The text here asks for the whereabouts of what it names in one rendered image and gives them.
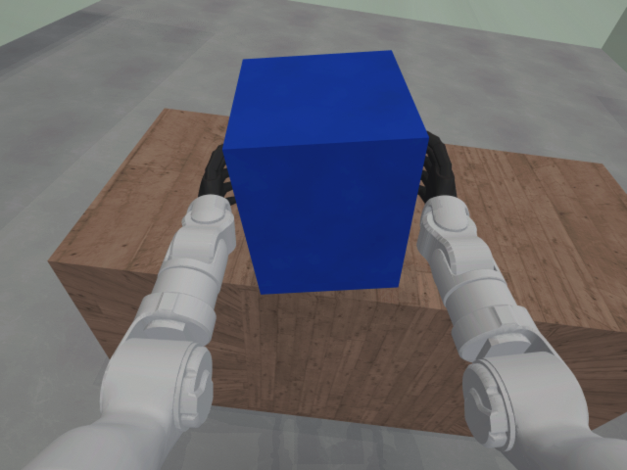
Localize left robot upper arm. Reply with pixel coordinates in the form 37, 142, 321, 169
21, 338, 214, 470

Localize right robot upper arm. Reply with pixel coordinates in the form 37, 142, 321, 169
462, 352, 627, 470

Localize carton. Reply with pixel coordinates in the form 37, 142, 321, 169
222, 50, 429, 295

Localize left robot hand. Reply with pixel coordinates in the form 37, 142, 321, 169
198, 144, 236, 206

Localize pedestal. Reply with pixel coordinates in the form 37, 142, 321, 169
47, 108, 627, 437

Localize robot right forearm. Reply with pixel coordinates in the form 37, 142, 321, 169
416, 195, 589, 425

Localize robot left forearm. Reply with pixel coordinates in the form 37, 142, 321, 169
100, 195, 236, 413

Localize right robot hand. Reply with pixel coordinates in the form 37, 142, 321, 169
417, 131, 457, 204

